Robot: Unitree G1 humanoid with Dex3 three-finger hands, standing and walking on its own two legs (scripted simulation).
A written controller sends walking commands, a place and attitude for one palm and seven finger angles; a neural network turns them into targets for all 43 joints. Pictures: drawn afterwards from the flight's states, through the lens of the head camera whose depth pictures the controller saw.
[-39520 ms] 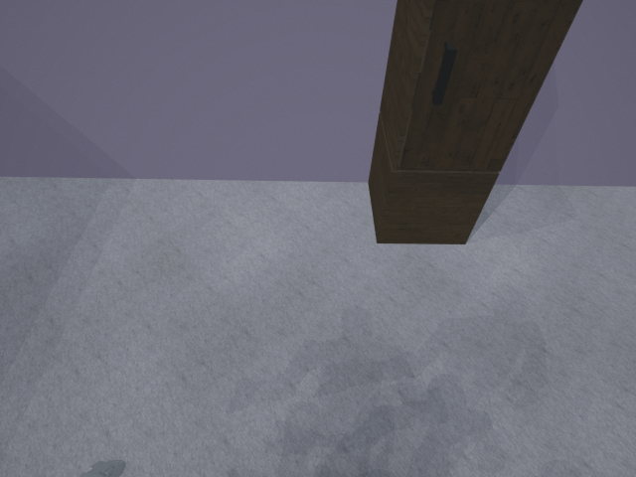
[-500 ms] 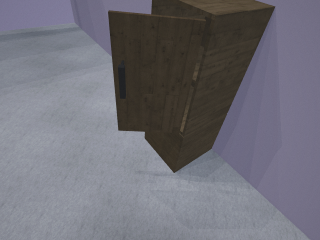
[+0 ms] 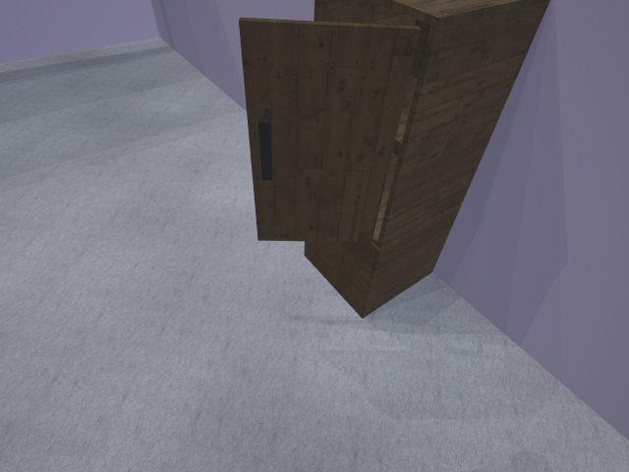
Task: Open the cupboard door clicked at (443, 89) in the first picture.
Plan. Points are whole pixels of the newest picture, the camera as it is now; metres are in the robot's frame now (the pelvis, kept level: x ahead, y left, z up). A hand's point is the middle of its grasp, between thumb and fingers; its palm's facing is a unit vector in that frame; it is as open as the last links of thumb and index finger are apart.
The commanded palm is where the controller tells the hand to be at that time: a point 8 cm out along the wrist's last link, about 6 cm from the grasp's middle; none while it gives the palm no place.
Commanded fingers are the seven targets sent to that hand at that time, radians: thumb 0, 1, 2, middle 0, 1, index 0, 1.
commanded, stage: come to a stop and stand still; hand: left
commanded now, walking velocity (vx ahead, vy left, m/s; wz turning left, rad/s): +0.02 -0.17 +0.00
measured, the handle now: (266, 145) +0.77 +0.16 +0.00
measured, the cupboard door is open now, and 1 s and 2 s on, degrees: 55 55 55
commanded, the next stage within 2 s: look again from close up in 0.20 s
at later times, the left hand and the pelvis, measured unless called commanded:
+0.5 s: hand out of the picture +0.08 +0.17 -0.18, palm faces +0.04 -0.98 -0.19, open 7.3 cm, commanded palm none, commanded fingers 0.00 0.90 0.90 -0.20 -0.30 -0.20 -0.30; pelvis +0.04 -0.01 -0.01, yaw +0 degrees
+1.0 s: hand out of the picture +0.06 +0.15 -0.18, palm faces +0.03 -0.99 -0.16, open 7.4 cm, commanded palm none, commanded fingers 0.00 0.90 0.90 -0.20 -0.30 -0.20 -0.30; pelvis +0.08 -0.01 +0.00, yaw +0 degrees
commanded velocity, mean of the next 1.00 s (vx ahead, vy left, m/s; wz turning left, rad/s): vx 0.03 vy -0.04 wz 0.03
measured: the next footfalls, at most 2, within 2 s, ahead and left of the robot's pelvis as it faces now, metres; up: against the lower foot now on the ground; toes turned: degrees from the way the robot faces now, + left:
left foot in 0.04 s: +0.08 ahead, +0.11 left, +0.00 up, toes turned +5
right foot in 0.32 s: +0.10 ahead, -0.13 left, +0.00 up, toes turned -6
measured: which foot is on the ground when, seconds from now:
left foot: up 0.00-0.02, down 0.04-1.00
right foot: down 0.00-0.04, up 0.06-0.30, down 0.32-1.00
